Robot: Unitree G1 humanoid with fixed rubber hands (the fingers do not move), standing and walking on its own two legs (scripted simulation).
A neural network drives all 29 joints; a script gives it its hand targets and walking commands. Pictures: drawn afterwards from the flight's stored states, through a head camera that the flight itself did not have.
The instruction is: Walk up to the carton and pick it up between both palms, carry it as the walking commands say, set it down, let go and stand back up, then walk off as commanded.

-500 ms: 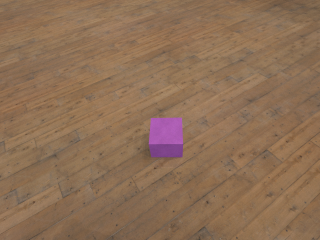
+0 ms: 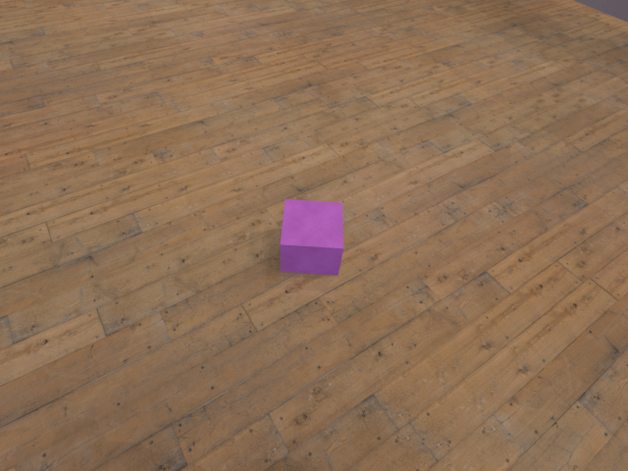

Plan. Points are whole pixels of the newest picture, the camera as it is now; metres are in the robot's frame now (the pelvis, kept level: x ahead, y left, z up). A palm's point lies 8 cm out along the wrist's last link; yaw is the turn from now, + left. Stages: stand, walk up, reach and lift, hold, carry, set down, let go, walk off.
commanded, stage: walk off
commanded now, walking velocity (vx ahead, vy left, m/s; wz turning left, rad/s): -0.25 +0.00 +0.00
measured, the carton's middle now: (311, 237) +1.02 +0.03 -0.69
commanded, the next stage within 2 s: stand in 1.76 s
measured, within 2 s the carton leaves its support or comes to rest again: neither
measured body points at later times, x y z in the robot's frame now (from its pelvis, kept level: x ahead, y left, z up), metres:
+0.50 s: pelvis -0.13 -0.06 +0.00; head -0.10 -0.10 +0.45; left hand -0.06 +0.18 -0.13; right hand -0.12 -0.32 -0.17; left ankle -0.22 +0.11 -0.64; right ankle -0.10 -0.13 -0.74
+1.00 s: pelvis -0.28 -0.02 +0.00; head -0.27 +0.01 +0.45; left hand -0.29 +0.24 -0.17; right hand -0.21 -0.26 -0.14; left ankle -0.26 +0.06 -0.74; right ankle -0.34 -0.17 -0.65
